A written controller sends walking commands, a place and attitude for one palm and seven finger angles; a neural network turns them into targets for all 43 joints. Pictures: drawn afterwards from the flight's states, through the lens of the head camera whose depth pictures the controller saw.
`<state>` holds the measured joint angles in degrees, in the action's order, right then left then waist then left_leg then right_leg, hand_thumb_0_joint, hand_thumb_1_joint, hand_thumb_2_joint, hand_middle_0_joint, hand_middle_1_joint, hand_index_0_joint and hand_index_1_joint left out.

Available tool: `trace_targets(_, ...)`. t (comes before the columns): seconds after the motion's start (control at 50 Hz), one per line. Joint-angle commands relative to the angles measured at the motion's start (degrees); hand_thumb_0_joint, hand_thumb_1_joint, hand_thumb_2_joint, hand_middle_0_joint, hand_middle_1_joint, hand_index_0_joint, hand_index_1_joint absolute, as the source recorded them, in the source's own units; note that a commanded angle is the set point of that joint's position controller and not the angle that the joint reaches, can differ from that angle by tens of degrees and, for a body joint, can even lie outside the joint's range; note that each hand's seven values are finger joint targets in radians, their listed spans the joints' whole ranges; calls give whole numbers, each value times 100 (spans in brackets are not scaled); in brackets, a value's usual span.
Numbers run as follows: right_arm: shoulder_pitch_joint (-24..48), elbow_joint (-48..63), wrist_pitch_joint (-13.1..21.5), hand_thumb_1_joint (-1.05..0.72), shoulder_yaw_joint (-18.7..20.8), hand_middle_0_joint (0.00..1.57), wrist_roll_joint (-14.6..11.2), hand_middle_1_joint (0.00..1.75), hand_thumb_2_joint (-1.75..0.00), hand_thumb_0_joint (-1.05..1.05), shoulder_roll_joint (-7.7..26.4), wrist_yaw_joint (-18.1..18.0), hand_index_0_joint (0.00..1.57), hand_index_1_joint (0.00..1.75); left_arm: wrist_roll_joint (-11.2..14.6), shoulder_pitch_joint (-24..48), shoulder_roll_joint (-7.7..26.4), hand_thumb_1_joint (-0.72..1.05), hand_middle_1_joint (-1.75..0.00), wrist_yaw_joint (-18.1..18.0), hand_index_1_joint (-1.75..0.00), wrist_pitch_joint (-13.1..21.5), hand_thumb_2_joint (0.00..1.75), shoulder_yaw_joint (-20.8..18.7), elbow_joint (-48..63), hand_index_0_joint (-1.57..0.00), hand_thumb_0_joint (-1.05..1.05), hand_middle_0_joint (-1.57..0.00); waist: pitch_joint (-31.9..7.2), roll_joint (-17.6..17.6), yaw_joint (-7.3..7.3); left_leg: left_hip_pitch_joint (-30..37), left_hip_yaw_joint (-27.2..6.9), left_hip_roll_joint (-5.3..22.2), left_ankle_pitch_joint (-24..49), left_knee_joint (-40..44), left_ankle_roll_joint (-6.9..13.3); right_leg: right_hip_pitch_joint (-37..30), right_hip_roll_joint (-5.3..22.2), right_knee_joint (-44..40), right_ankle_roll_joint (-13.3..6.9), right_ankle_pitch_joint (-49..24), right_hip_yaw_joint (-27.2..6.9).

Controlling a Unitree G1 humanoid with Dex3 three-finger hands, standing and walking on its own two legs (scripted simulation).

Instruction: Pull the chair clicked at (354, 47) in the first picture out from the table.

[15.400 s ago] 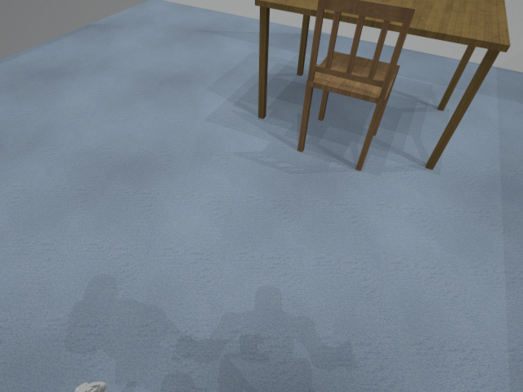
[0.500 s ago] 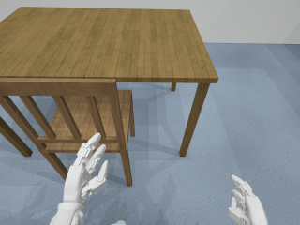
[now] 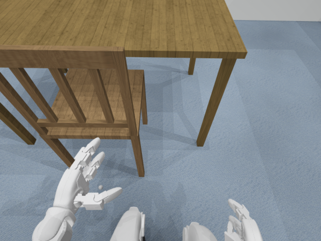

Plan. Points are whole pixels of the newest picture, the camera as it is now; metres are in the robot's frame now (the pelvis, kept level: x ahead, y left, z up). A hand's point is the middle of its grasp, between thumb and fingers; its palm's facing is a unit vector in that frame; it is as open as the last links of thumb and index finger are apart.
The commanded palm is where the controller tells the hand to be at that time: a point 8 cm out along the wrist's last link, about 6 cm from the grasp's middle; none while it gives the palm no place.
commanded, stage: raise the hand toward the chair's back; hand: left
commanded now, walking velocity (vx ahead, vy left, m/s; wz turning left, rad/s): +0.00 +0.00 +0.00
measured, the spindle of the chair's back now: (70, 98) +0.52 +0.33 +0.01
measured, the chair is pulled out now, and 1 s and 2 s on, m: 0.00 0.00 0.00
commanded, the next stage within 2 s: aim the fingers beside a spindle in 1.28 s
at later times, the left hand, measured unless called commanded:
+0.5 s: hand (64, 171) +0.25 +0.22 +0.07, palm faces +0.10 -0.99 -0.06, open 16.5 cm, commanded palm +0.23 +0.27 +0.07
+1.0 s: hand (70, 164) +0.27 +0.22 +0.06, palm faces -0.02 -1.00 -0.03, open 17.0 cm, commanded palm +0.25 +0.29 +0.07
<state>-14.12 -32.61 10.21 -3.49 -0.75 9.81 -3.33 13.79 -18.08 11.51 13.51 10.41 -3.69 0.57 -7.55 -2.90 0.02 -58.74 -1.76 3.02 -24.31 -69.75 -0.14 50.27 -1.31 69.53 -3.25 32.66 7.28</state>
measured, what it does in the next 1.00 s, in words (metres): stands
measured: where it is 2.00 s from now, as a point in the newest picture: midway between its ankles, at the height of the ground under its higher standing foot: outside the picture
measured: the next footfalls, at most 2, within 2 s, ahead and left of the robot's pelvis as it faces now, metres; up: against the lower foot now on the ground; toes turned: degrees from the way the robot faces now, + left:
none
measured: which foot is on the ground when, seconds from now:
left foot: down 0.00-1.00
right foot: down 0.00-1.00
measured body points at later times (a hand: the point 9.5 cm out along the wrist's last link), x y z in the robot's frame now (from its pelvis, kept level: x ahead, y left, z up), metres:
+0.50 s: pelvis +0.02 +0.03 +0.01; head +0.08 +0.04 +0.46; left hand +0.24 +0.28 +0.08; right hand +0.23 -0.19 -0.05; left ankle +0.09 +0.12 -0.63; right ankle +0.02 -0.09 -0.63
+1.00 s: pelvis +0.03 +0.03 +0.02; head +0.09 +0.04 +0.47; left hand +0.27 +0.28 +0.07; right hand +0.20 -0.21 -0.05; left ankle +0.09 +0.12 -0.63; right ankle +0.02 -0.09 -0.63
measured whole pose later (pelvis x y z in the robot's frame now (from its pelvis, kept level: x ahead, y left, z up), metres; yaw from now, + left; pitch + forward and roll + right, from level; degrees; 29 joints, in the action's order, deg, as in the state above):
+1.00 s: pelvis +0.03 +0.03 +0.02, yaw +0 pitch +14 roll -4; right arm -13.8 -32.3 12.4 -1.4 -0.7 14.1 -2.5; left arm 15.8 -16.6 15.2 16.4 16.5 -11.1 -3.2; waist -8.0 -2.6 -0.7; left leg -53.9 -0.5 2.0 -25.0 -64.6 2.0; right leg 44.6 -0.6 62.0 -0.8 31.6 6.0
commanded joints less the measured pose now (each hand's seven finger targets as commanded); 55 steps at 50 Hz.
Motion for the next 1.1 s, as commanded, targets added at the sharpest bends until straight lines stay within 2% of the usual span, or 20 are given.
trace_targets(0.0, 755, 1075, 414, -90, 515, 20, 66, 30, -90, 0, 717, -53, 20, 30, 172, -142, 724, -8, -15, -874, -15, 832, 48, -1114, 1863, -10, 0, -10, -1336, 95, 381, 1300, -55, -211, 523, 1044, 201, -773, 45, -1608, 133, -561, -726)
trace_targets(0.04, 635, 896, 486, -90, 536, 20, 133, 30, -90, 0, 763, 28, 20, 30, -20, -98, 673, -13, -14, -968, -14, 1353, 46, -897, 1776, -10, 0, -10, -1063, -20, 189, 1296, -87, -199, 485, 1015, 205, -364, 4, -1448, 117, -599, -599)
trace_targets(0.08, 579, 813, 549, -90, 562, 20, 159, 30, -90, 0, 874, 62, 20, 30, -175, 39, 543, -17, -13, -826, -13, 1741, 44, -546, 1476, -9, 0, -9, -762, 233, -74, 1158, -137, -172, 262, 923, 237, 64, -28, -1398, 137, -356, -570)
trace_targets(0.14, 455, 829, 691, -90, 566, 20, 101, 30, -90, 0, 1041, 51, 20, 30, -139, -53, 364, -24, -12, -342, -12, 1897, 41, -109, 1077, -9, 0, -9, -683, 23, -232, 1194, -163, -193, -261, 1012, 233, 318, -8, -1481, 132, 72, -538)
trace_targets(0.18, 403, 903, 737, -90, 595, 20, 37, 30, -90, 0, 1124, -8, 20, 30, 7, -110, 426, -29, -11, -47, -11, 1683, 39, -135, 918, -8, 0, -8, -900, 142, -184, 1285, -183, -203, -313, 1101, 252, 165, -16, -1555, 148, 71, -548)
trace_targets(0.22, 383, 987, 749, -90, 629, 20, 2, 30, -90, 0, 1177, -61, 20, 30, 110, -116, 776, -34, -11, 43, -11, 1452, 37, -495, 1195, -8, 0, -8, -1315, -44, -38, 1574, -191, -213, -202, 1256, 243, -123, -5, -1581, 145, -118, -495)
trace_targets(0.28, 438, 996, 662, -90, 649, 20, 23, 30, -90, 0, 1136, -108, 20, 30, 148, -146, 1170, -41, -9, -208, -9, 1225, 34, -1157, 1473, -7, 0, -7, -1667, -101, 163, 1918, -232, -202, 277, 1371, 227, -387, -56, -1431, 115, -626, -341)
trace_targets(0.3, 455, 1067, 640, -90, 625, 20, 37, 30, -90, 0, 1073, -86, 20, 30, 164, -124, 1018, -43, -9, -331, -9, 1235, 33, -1110, 1734, -7, 0, -7, -1685, -274, 188, 2067, -236, -209, 440, 1416, 212, -400, -38, -1395, 106, -778, -293)
trace_targets(0.36, 468, 1001, 583, -90, 585, 20, 93, 30, -90, 0, 994, 0, 20, 30, 114, -60, 777, -50, -8, -631, -8, 1347, 30, -982, 1815, -6, 0, -6, -1445, -434, 110, 2265, -318, -160, 752, 1434, 164, -236, -43, -1320, 94, -1033, -194)
trace_targets(0.38, 455, 951, 543, -90, 588, 20, 104, 30, -90, 0, 998, 7, 20, 30, 70, -43, 742, -50, -8, -654, -8, 1350, 30, -955, 1570, -6, 0, -6, -1282, -173, 21, 2158, -350, -141, 716, 1402, 179, -171, -76, -1337, 103, -1023, -197)
trace_targets(0.46, 415, 930, 478, -90, 515, 20, 111, 30, -90, 0, 1089, 52, 20, 30, -84, 140, 590, -50, -8, -306, -8, 1333, 30, -541, 916, -6, 0, -6, -776, -35, -193, 1812, -361, -146, 252, 1364, 183, 117, -78, -1406, 136, -736, -197)
trace_targets(0.54, 393, 1063, 480, -90, 495, 20, 48, 30, -90, 0, 1193, -11, 20, 30, 35, 381, 930, -50, -8, 154, -8, 1133, 30, -728, 1090, -6, 0, -6, -1222, -227, -100, 2087, -368, -162, 306, 1453, 186, -157, -71, -1487, 121, -788, -246)
trace_targets(0.62, 417, 1078, 479, -90, 476, 20, 45, 30, -90, 0, 1113, -46, 20, 30, 252, 474, 1199, -50, -8, 92, -8, 1076, 30, -1279, 1451, -6, 0, -6, -1620, -318, 63, 2435, -381, -168, 737, 1529, 160, -472, -79, -1514, 106, -1068, -216)
trace_targets(0.68, 457, 953, 505, -90, 476, 20, 65, 30, -90, 0, 1074, -43, 20, 30, 263, 602, 1221, -50, -8, -98, -8, 1208, 30, -1428, 1411, -6, 0, -6, -1500, -350, 67, 2406, -398, -152, 895, 1490, 145, -380, -93, -1473, 96, -1127, -221)
trace_targets(0.76, 376, 818, 520, -90, 466, 20, 59, 30, -90, 0, 1130, 3, 20, 30, 187, 773, 999, -50, -8, -9, -8, 1268, 30, -1135, 770, -6, 0, -6, -1033, -265, -131, 2151, -388, -147, 545, 1492, 143, -127, -82, -1540, 127, -924, -216)
trace_targets(0.84, 334, 898, 551, -90, 504, 20, -1, 30, -90, 0, 1221, -6, 20, 30, 270, 564, 949, -50, -8, 362, -8, 1071, 30, -980, 547, -6, 0, -6, -1234, -101, -88, 2144, -313, -182, 569, 1533, 188, -409, -75, -1673, 136, -972, -264)
trace_targets(0.88, 366, 941, 566, -90, 531, 20, -12, 30, -90, 0, 1230, -15, 20, 30, 306, 408, 1129, -50, -8, 401, -8, 994, 30, -1177, 628, -6, 0, -6, -1440, -143, 26, 2217, -271, -191, 800, 1530, 194, -605, -77, -1676, 127, -1139, -294)
trace_targets(0.98, 406, 877, 549, -90, 557, 20, 42, 30, -90, 0, 1143, 8, 20, 30, 327, 481, 1354, -50, -8, 17, -8, 1195, 30, -1586, 970, -6, 0, -6, -1401, -177, 85, 2241, -250, -183, 1019, 1500, 177, -590, -76, -1598, 126, -1287, -279)
trace_targets(1.02, 401, 839, 564, -90, 538, 20, 53, 30, -90, 0, 1115, 43, 20, 30, 295, 608, 1183, -50, -8, -120, -8, 1364, 30, -1445, 998, -6, 0, -6, -1237, -315, 6, 2218, -258, -173, 846, 1501, 161, -411, -52, -1586, 122, -1127, -271)
trace_targets(1.08, 379, 812, 550, -90, 546, 20, 65, 30, -90, 0, 1153, 62, 20, 30, 207, 657, 1067, -50, -8, -130, -8, 1482, 30, -1270, 723, -6, 0, -6, -1061, -148, -83, 2023, -255, -160, 628, 1440, 181, -271, -62, -1570, 130, -980, -302)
